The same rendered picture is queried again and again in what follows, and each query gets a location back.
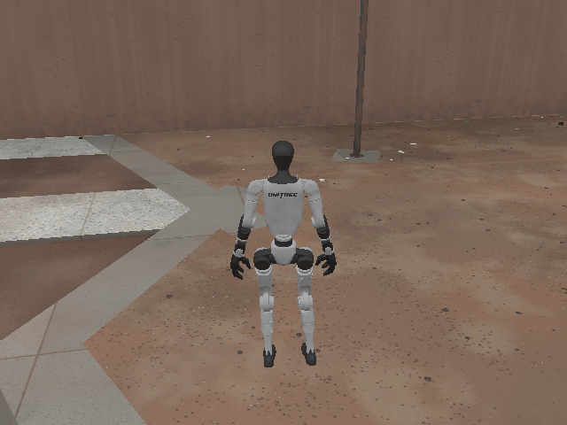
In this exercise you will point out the left robot shin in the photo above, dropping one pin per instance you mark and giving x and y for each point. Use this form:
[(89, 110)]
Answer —
[(267, 325)]

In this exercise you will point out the right robot forearm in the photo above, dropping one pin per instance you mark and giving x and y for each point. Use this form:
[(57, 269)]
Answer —
[(324, 236)]

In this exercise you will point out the left robot upper arm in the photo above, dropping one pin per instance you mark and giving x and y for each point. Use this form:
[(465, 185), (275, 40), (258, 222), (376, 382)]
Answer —
[(251, 201)]

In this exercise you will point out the right robot hand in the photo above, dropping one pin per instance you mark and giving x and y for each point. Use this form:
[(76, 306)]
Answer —
[(331, 262)]

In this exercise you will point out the robot right thigh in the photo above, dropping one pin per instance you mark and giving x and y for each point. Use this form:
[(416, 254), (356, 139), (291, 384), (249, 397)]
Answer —
[(304, 270)]

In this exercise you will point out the left robot hand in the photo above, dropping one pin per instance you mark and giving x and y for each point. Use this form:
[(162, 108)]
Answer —
[(235, 266)]

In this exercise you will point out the left robot forearm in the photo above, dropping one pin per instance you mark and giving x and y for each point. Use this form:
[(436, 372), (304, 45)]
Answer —
[(242, 238)]

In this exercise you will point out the right robot upper arm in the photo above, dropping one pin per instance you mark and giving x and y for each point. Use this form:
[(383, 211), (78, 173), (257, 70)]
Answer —
[(311, 188)]

